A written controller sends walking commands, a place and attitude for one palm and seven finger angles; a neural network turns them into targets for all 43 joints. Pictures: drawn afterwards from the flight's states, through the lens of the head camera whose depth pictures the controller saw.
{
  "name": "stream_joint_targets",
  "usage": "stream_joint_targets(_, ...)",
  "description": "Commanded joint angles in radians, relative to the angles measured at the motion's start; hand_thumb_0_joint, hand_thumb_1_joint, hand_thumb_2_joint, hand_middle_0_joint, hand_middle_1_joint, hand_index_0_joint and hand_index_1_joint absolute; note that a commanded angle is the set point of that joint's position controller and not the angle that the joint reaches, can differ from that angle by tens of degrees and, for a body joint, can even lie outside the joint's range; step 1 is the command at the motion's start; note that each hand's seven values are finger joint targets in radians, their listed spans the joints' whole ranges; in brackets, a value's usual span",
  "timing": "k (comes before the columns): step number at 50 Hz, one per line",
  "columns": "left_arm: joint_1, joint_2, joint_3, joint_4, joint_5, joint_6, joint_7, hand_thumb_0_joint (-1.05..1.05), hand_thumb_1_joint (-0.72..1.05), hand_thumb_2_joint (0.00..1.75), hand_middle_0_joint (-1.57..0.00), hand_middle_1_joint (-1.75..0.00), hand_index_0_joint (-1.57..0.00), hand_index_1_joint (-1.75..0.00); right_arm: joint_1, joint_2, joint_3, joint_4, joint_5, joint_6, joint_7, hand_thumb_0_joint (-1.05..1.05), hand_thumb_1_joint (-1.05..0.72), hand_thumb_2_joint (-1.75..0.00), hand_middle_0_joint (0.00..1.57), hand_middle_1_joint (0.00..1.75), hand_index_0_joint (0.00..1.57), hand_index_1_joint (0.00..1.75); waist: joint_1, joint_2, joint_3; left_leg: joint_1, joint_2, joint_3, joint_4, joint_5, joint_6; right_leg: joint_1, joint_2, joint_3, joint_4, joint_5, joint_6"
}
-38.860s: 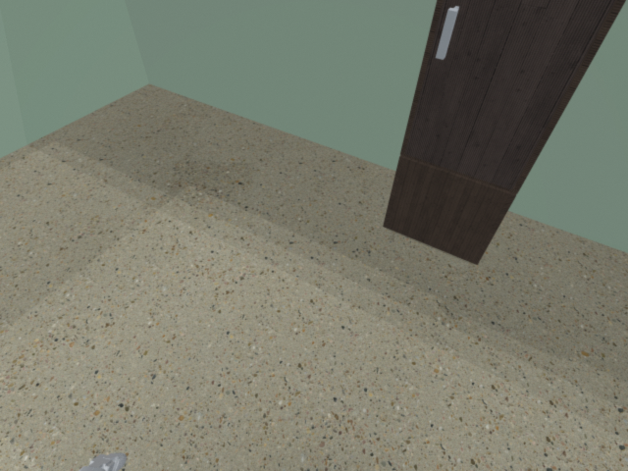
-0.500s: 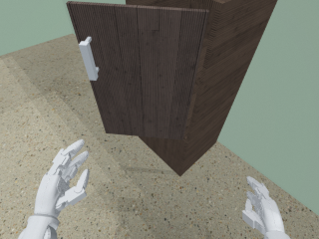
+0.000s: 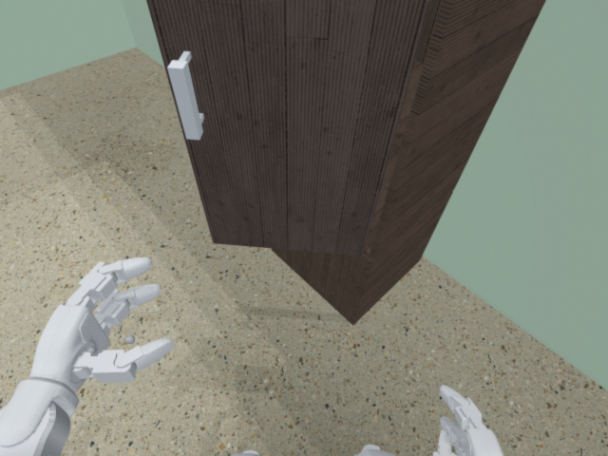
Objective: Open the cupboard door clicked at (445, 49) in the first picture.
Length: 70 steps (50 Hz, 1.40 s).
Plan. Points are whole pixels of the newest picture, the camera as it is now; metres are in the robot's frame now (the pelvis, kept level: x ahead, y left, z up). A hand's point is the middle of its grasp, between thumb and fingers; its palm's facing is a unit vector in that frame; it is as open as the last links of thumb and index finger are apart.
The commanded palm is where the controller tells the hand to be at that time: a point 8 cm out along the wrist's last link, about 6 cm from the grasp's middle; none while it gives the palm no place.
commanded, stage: raise the hand with hooked fingers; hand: left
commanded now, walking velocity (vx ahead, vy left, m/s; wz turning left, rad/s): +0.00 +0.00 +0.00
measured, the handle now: (190, 96) +0.62 +0.21 +0.14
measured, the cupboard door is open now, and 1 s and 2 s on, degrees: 42 42 42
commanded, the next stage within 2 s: move the hooked fingers beside the handle in 1.28 s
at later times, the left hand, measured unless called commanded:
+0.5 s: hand (80, 278) +0.28 +0.26 +0.13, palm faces +0.02 -1.00 -0.07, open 13.7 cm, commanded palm +0.25 +0.30 +0.13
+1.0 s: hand (93, 238) +0.31 +0.24 +0.16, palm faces -0.02 -1.00 -0.04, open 14.0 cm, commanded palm +0.28 +0.29 +0.16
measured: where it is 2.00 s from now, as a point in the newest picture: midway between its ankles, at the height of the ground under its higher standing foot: outside the picture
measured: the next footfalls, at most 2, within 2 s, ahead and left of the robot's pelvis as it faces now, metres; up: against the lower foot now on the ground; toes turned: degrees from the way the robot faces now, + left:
none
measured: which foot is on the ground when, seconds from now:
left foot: down 0.00-1.00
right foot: down 0.00-1.00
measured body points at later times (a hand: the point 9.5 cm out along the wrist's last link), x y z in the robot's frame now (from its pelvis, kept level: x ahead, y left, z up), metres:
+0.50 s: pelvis +0.02 +0.00 +0.02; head +0.02 +0.00 +0.47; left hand +0.27 +0.31 +0.14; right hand +0.21 -0.23 -0.03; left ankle +0.00 +0.10 -0.69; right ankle +0.04 -0.14 -0.69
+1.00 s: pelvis +0.02 -0.03 +0.03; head +0.03 -0.04 +0.48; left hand +0.31 +0.30 +0.16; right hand +0.18 -0.28 -0.04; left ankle +0.00 +0.10 -0.69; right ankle +0.05 -0.14 -0.69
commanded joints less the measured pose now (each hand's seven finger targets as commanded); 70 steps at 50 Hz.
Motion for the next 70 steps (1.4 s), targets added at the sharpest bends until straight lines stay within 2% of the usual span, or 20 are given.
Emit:
stream_joint_targets(1, -0.057, 0.118, 0.095, -0.291, -0.02, -0.128, 0.071, 0.0, -0.08, 0.48, -0.27, -0.93, -0.27, -0.93, -0.105, -0.179, -0.083, -0.173, -0.001, -0.083, -0.003, 0.0, -0.9, -0.9, 0.2, 0.3, 0.2, 0.3, 0.055, 0.062, -0.161, 0.075, -0.005, -0.081, -0.228, 0.279, -0.042, 0.144, 0.056, -0.053, -0.087, 0.097, -0.038)
stream_joint_targets(2, -0.098, 0.125, 0.087, -0.284, -0.013, -0.136, 0.071, 0.0, -0.1, 0.47, -0.27, -0.94, -0.27, -0.94, -0.1, -0.189, -0.081, -0.169, -0.006, -0.085, -0.003, 0.0, -0.9, -0.9, 0.2, 0.3, 0.2, 0.3, 0.043, 0.038, -0.133, 0.067, -0.003, -0.087, -0.23, 0.266, -0.04, 0.142, 0.06, -0.052, -0.09, 0.089, -0.041)
stream_joint_targets(5, -0.155, 0.131, 0.05, -0.224, 0.013, -0.137, 0.042, 0.0, -0.17, 0.44, -0.28, -0.99, -0.28, -0.99, -0.078, -0.208, -0.085, -0.145, 0.007, -0.091, -0.014, 0.0, -0.9, -0.9, 0.2, 0.3, 0.2, 0.3, 0.011, 0.058, -0.112, 0.08, 0.0, -0.089, -0.241, 0.177, -0.031, 0.112, 0.051, -0.04, -0.118, 0.028, -0.035)
stream_joint_targets(7, -0.217, 0.174, 0.067, -0.195, 0.014, -0.114, 0.013, 0.0, -0.22, 0.42, -0.28, -1.02, -0.28, -1.02, -0.079, -0.219, -0.082, -0.138, 0.011, -0.089, -0.028, 0.0, -0.9, -0.9, 0.2, 0.3, 0.2, 0.3, 0.009, 0.06, -0.104, 0.087, -0.004, -0.094, -0.253, 0.152, -0.026, 0.133, 0.051, -0.032, -0.135, 0.018, -0.039)
stream_joint_targets(11, -0.28, 0.247, 0.135, -0.22, -0.003, -0.086, -0.017, 0.0, -0.31, 0.38, -0.29, -1.08, -0.29, -1.08, -0.092, -0.215, -0.08, -0.136, 0.018, -0.095, -0.05, 0.0, -0.9, -0.9, 0.2, 0.3, 0.2, 0.3, 0.036, 0.097, -0.183, 0.166, -0.004, -0.097, -0.275, 0.226, -0.024, 0.213, 0.044, -0.027, -0.163, 0.077, -0.041)
stream_joint_targets(12, -0.297, 0.276, 0.165, -0.211, -0.014, -0.077, -0.021, 0.0, -0.34, 0.37, -0.29, -1.1, -0.29, -1.1, -0.088, -0.218, -0.074, -0.134, 0.013, -0.091, -0.052, 0.0, -0.9, -0.9, 0.2, 0.3, 0.2, 0.3, 0.042, 0.091, -0.18, 0.174, -0.005, -0.099, -0.276, 0.257, -0.026, 0.231, 0.052, -0.029, -0.165, 0.105, -0.044)
stream_joint_targets(17, -0.337, 0.271, 0.179, -0.154, -0.033, -0.047, -0.028, 0.0, -0.45, 0.32, -0.3, -1.17, -0.3, -1.17, -0.099, -0.21, -0.062, -0.126, 0.015, -0.082, -0.052, 0.0, -0.9, -0.9, 0.2, 0.3, 0.2, 0.3, 0.054, 0.127, -0.126, 0.21, -0.005, -0.093, -0.301, 0.354, -0.037, 0.273, 0.059, -0.035, -0.19, 0.192, -0.048)
stream_joint_targets(19, -0.358, 0.25, 0.155, -0.101, -0.028, -0.013, -0.041, 0.0, -0.5, 0.3, -0.3, -1.2, -0.3, -1.2, -0.1, -0.208, -0.062, -0.122, 0.021, -0.072, -0.052, 0.0, -0.9, -0.9, 0.2, 0.3, 0.2, 0.3, 0.043, 0.114, -0.097, 0.214, -0.003, -0.084, -0.317, 0.346, -0.036, 0.267, 0.055, -0.036, -0.209, 0.199, -0.042)
stream_joint_targets(23, -0.405, 0.279, 0.164, -0.034, -0.021, 0.051, -0.077, 0.0, -0.5, 0.3, -0.3, -1.2, -0.3, -1.2, -0.103, -0.215, -0.059, -0.131, 0.027, -0.056, -0.054, 0.0, -0.9, -0.9, 0.2, 0.3, 0.2, 0.3, 0.046, 0.071, -0.092, 0.219, -0.008, -0.072, -0.334, 0.345, -0.025, 0.305, 0.053, -0.027, -0.239, 0.224, -0.042)
stream_joint_targets(29, -0.539, 0.371, 0.246, -0.047, -0.038, 0.039, -0.099, 0.0, -0.5, 0.3, -0.3, -1.2, -0.3, -1.2, -0.111, -0.21, -0.053, -0.13, 0.021, -0.042, -0.065, 0.0, -0.9, -0.9, 0.2, 0.3, 0.2, 0.3, 0.046, 0.048, -0.17, 0.278, -0.016, -0.061, -0.34, 0.381, -0.016, 0.37, 0.055, -0.009, -0.271, 0.276, -0.041)
stream_joint_targets(35, -0.633, 0.398, 0.25, 0.031, -0.033, 0.038, -0.119, 0.0, -0.5, 0.3, -0.3, -1.2, -0.3, -1.2, -0.111, -0.212, -0.051, -0.108, 0.026, -0.035, -0.076, 0.0, -0.9, -0.9, 0.2, 0.3, 0.2, 0.3, 0.041, 0.094, -0.156, 0.302, -0.018, -0.053, -0.364, 0.369, -0.012, 0.384, 0.048, 0.001, -0.303, 0.275, -0.04)
stream_joint_targets(37, -0.633, 0.419, 0.259, 0.086, -0.033, 0.061, -0.133, 0.0, -0.5, 0.3, -0.3, -1.2, -0.3, -1.2, -0.106, -0.217, -0.051, -0.108, 0.027, -0.03, -0.077, 0.0, -0.9, -0.9, 0.2, 0.3, 0.2, 0.3, 0.046, 0.056, -0.139, 0.291, -0.02, -0.048, -0.367, 0.362, -0.006, 0.396, 0.047, 0.012, -0.318, 0.278, -0.039)
stream_joint_targets(41, -0.616, 0.394, 0.238, 0.178, -0.037, 0.097, -0.16, 0.0, -0.5, 0.3, -0.3, -1.2, -0.3, -1.2, -0.109, -0.224, -0.055, -0.11, 0.035, -0.021, -0.076, 0.0, -0.9, -0.9, 0.2, 0.3, 0.2, 0.3, 0.046, 0.013, -0.11, 0.26, -0.023, -0.041, -0.377, 0.338, -0.004, 0.39, 0.037, 0.018, -0.333, 0.258, -0.032)
stream_joint_targets(47, -0.61, 0.435, 0.285, 0.092, -0.052, 0.064, -0.159, 0.0, -0.5, 0.3, -0.3, -1.2, -0.3, -1.2, -0.112, -0.221, -0.061, -0.134, 0.027, -0.023, -0.057, 0.0, -0.9, -0.9, 0.2, 0.3, 0.2, 0.3, 0.07, 0.011, -0.181, 0.274, -0.025, -0.026, -0.36, 0.386, -0.001, 0.442, 0.032, 0.043, -0.316, 0.321, -0.032)
stream_joint_targets(56, -0.666, 0.416, 0.266, 0.058, -0.021, 0.031, -0.106, 0.0, -0.5, 0.3, -0.3, -1.2, -0.3, -1.2, -0.111, -0.211, -0.061, -0.126, 0.031, -0.029, -0.073, 0.0, -0.9, -0.9, 0.2, 0.3, 0.2, 0.3, 0.05, 0.095, -0.137, 0.301, -0.024, -0.022, -0.394, 0.319, -0.001, 0.406, 0.034, 0.038, -0.345, 0.231, -0.032)
stream_joint_targets(61, -0.638, 0.403, 0.262, 0.113, -0.034, 0.046, -0.132, 0.0, -0.5, 0.3, -0.3, -1.2, -0.3, -1.2, -0.111, -0.216, -0.059, -0.121, 0.03, -0.03, -0.08, 0.0, -0.9, -0.9, 0.2, 0.3, 0.2, 0.3, 0.05, 0.041, -0.138, 0.288, -0.024, -0.023, -0.391, 0.319, 0.001, 0.418, 0.035, 0.044, -0.349, 0.244, -0.028)
stream_joint_targets(62, -0.639, 0.404, 0.26, 0.124, -0.041, 0.05, -0.141, 0.0, -0.5, 0.3, -0.3, -1.2, -0.3, -1.2, -0.107, -0.219, -0.058, -0.117, 0.029, -0.027, -0.078, 0.0, -0.9, -0.9, 0.2, 0.3, 0.2, 0.3, 0.049, -0.001, -0.123, 0.287, -0.021, -0.026, -0.392, 0.325, 0.001, 0.419, 0.039, 0.039, -0.347, 0.252, -0.029)
stream_joint_targets(66, -0.664, 0.396, 0.247, 0.13, -0.038, 0.057, -0.15, 0.0, -0.5, 0.3, -0.3, -1.2, -0.3, -1.2, -0.115, -0.218, -0.058, -0.12, 0.032, -0.027, -0.078, 0.0, -0.9, -0.9, 0.2, 0.3, 0.2, 0.3, 0.049, 0.041, -0.133, 0.292, -0.024, -0.027, -0.395, 0.325, -0.003, 0.405, 0.037, 0.032, -0.342, 0.25, -0.031)
stream_joint_targets(69, -0.671, 0.403, 0.248, 0.131, -0.037, 0.057, -0.149, 0.0, -0.5, 0.3, -0.3, -1.2, -0.3, -1.2, -0.113, -0.216, -0.056, -0.124, 0.031, -0.026, -0.074, 0.0, -0.9, -0.9, 0.2, 0.3, 0.2, 0.3, 0.051, 0.034, -0.127, 0.29, -0.024, -0.03, -0.397, 0.313, -0.002, 0.397, 0.04, 0.032, -0.345, 0.232, -0.032)
stream_joint_targets(70, -0.725, 0.405, 0.235, 0.144, -0.028, 0.055, -0.144, 0.0, -0.5, 0.3, -0.3, -1.2, -0.3, -1.2, -0.113, -0.219, -0.054, -0.115, 0.032, -0.024, -0.077, 0.0, -0.9, -0.9, 0.2, 0.3, 0.2, 0.3, 0.037, 0.041, -0.108, 0.287, -0.023, -0.031, -0.398, 0.294, -0.004, 0.372, 0.041, 0.029, -0.348, 0.211, -0.033)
